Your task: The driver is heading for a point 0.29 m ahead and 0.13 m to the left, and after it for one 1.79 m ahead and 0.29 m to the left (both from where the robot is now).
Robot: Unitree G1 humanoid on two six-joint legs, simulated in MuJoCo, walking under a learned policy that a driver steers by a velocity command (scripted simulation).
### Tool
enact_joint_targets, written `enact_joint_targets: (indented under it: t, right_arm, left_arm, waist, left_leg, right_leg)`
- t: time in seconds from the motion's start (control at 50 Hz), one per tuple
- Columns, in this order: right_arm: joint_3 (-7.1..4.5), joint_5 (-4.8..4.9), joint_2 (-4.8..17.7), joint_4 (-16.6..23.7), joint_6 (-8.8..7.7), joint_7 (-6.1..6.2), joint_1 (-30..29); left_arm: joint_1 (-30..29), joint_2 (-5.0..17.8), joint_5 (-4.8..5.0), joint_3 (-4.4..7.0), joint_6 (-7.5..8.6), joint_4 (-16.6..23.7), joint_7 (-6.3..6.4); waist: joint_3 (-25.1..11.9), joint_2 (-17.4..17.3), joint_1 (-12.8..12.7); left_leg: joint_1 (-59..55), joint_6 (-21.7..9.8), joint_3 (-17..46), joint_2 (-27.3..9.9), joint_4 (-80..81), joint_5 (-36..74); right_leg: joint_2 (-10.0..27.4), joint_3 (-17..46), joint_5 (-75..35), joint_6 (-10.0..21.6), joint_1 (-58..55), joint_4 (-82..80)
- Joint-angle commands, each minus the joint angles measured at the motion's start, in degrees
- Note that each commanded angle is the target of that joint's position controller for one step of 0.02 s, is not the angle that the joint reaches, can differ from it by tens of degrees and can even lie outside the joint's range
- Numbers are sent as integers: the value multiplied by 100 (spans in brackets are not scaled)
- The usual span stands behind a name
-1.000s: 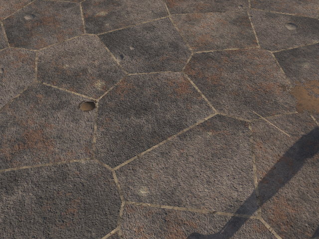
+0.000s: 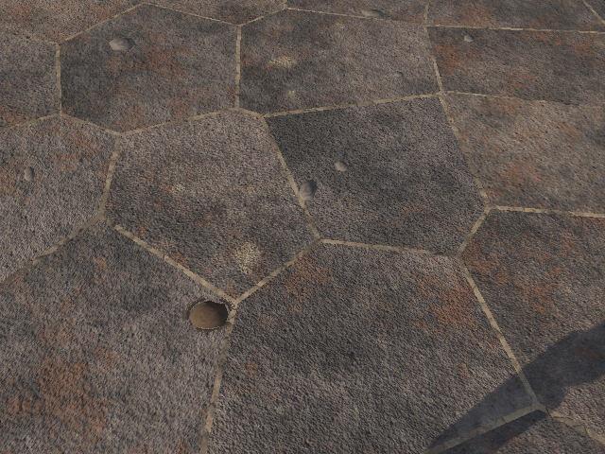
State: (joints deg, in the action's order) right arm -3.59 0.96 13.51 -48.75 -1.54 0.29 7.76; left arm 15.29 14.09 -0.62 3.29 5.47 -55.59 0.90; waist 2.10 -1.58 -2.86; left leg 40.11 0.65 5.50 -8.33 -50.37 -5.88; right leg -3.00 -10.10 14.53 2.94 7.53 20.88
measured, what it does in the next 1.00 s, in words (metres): walks ahead, turning left: left foot, then right foot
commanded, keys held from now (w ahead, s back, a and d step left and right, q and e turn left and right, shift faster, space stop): w+q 0.34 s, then w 0.66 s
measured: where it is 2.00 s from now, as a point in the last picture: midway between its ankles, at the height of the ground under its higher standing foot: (189, 230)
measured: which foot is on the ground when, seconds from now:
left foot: up 0.00-0.14, down 0.16-0.74, up 0.76-1.00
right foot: down 0.00-0.16, up 0.18-0.70, down 0.72-1.00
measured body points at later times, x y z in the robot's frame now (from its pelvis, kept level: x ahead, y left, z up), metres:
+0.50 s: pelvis +0.26 +0.12 +0.01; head +0.28 +0.15 +0.46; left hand +0.38 +0.43 -0.10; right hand +0.36 -0.14 -0.10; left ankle +0.19 +0.16 -0.74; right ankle +0.49 -0.02 -0.67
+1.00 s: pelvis +0.56 +0.17 +0.01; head +0.58 +0.18 +0.46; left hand +0.51 +0.44 -0.13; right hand +0.78 -0.04 -0.10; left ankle +0.61 +0.37 -0.68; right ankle +0.57 +0.08 -0.74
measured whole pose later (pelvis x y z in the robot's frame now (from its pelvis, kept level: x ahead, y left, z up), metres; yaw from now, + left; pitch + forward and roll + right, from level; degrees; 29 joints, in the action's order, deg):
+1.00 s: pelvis +0.56 +0.17 +0.01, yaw +17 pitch +2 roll -2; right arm -3.1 0.2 16.1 -45.9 -4.1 0.3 9.1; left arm 17.1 14.5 0.2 2.7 5.1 -53.8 -1.1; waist 1.2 -2.0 -2.9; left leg 37.0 0.2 2.7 -7.0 -49.9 -10.0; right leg -4.1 -2.3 9.2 3.4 7.1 14.6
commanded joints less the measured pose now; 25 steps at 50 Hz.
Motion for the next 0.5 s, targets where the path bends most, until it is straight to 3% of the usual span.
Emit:
enact_joint_targets:
  t: [0.02,0.06,0.1,0.12,0.14,0.16,0.18,0.2,0.22,0.24,0.26,0.28,0.3,0.32,0.4,0.5]
  right_arm:
    - [-4,30,201,475,-102,-106,-630]
    - [-8,40,244,615,-61,-173,-848]
    - [-40,38,360,738,-17,-237,-875]
    - [-85,23,460,743,-3,-259,-692]
    - [-186,12,619,608,-7,-268,-154]
    - [-398,38,983,296,1,-231,843]
    - [-619,85,1662,140,40,-120,1780]
    - [-599,63,2059,296,-36,-158,1580]
    - [-459,-6,1580,353,-109,-200,1678]
    - [-378,-36,1301,374,-175,-195,1380]
    - [-328,-23,1142,491,-203,-194,964]
    - [-280,-36,987,595,-208,-184,576]
    - [-234,-76,869,680,-222,-163,414]
    - [-238,-67,888,686,-240,-136,421]
    - [-270,-24,1051,529,-279,13,881]
    - [-211,-33,955,259,-267,103,1348]
  left_arm:
    - [32,921,103,221,-7,239,65]
    - [158,1004,148,260,-84,173,33]
    - [126,1113,198,310,-156,152,17]
    - [-6,1185,223,335,-186,183,21]
    - [-215,1213,249,342,-210,221,32]
    - [-190,1064,194,286,-229,256,46]
    - [-159,841,-25,179,-208,434,45]
    - [99,320,-72,16,-16,714,-33]
    - [-524,868,192,122,162,750,-94]
    - [-790,986,306,158,258,838,-118]
    - [-754,977,210,168,283,733,-72]
    - [-721,1017,64,220,246,661,-21]
    - [-646,1026,43,246,172,647,-26]
    - [-661,959,32,249,108,682,-31]
    - [-1143,718,-9,207,6,852,-35]
    - [-1970,543,70,103,86,1092,-196]
  waist:
    - [-199,287,-131]
    - [-104,428,-171]
    - [-19,580,-56]
    - [-90,644,121]
    - [-320,624,483]
    - [-841,394,909]
    - [-1327,-696,1186]
    - [-1904,-1537,653]
    - [-1747,-772,1019]
    - [-1067,-666,919]
    - [-741,-226,679]
    - [-536,-130,449]
    - [-513,-229,280]
    - [-537,-274,228]
    - [-382,-145,333]
    - [-89,-332,674]
  left_leg:
    - [-394,-79,-459,174,925,499]
    - [-428,-170,-610,286,1199,216]
    - [-516,-361,-719,384,1354,-325]
    - [-851,-491,-850,514,1452,-572]
    - [-1666,-655,-1076,753,1721,-497]
    - [-3099,-861,-1105,1047,1840,-381]
    - [-4664,-1330,721,-34,2038,-269]
    - [-5956,-2299,3879,-1055,3087,-1629]
    - [-5931,-2161,3890,-1088,3544,-1979]
    - [-5409,-1935,3066,-921,3519,-1536]
    - [-4649,-1738,2393,-663,3474,-830]
    - [-3907,-1598,1873,-432,3537,-182]
    - [-3526,-1549,1636,-288,3654,237]
    - [-3360,-1557,1525,-222,3723,579]
    - [-3361,-1442,946,-48,3811,1604]
    - [-3288,-1004,635,148,3965,1074]
  right_leg:
    - [1586,612,-1537,704,-310,-1029]
    - [1753,511,-1379,614,-633,-941]
    - [1972,436,-1636,493,-896,-705]
    - [2009,310,-2304,398,-910,-379]
    - [1892,45,-3227,258,-741,377]
    - [1624,-206,-3627,62,-203,1639]
    - [1277,-385,-1686,-288,1329,3740]
    - [156,636,2045,-502,3405,5172]
    - [339,1392,1824,-373,4101,5609]
    - [588,1322,1233,-212,4460,5402]
    - [833,1346,745,-174,4071,4951]
    - [989,1370,392,-212,3550,4434]
    - [1058,1420,168,-239,3149,4175]
    - [1023,1400,36,-304,2964,3929]
    - [835,1277,-1031,-529,3162,2673]
    - [645,1170,-2467,-385,2793,1252]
